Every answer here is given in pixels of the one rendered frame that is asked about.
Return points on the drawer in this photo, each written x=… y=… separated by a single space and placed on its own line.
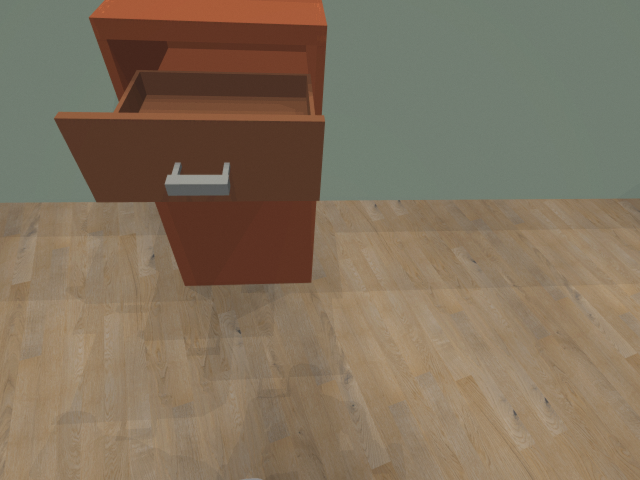
x=263 y=124

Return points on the handle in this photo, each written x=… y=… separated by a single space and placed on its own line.
x=197 y=185

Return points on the cabinet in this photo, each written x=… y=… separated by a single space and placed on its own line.
x=237 y=242

